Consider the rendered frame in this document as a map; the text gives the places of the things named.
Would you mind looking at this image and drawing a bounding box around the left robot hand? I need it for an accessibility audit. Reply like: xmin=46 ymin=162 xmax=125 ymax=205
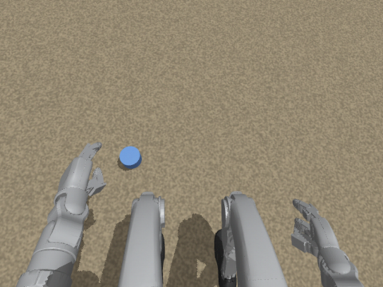
xmin=58 ymin=142 xmax=107 ymax=196

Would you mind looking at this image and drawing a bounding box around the right robot hand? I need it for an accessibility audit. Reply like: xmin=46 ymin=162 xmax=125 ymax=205
xmin=291 ymin=199 xmax=340 ymax=257

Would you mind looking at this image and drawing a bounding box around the right robot arm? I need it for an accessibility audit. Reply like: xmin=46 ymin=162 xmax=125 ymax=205
xmin=317 ymin=247 xmax=364 ymax=287

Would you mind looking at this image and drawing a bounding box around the tin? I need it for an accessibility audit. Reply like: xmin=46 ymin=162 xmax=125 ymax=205
xmin=119 ymin=146 xmax=142 ymax=169

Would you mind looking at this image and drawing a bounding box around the right robot foot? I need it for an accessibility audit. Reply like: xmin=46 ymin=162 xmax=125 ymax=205
xmin=214 ymin=229 xmax=236 ymax=287

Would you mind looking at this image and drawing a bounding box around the left robot arm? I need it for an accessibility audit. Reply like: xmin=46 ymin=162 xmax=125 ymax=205
xmin=16 ymin=188 xmax=89 ymax=287

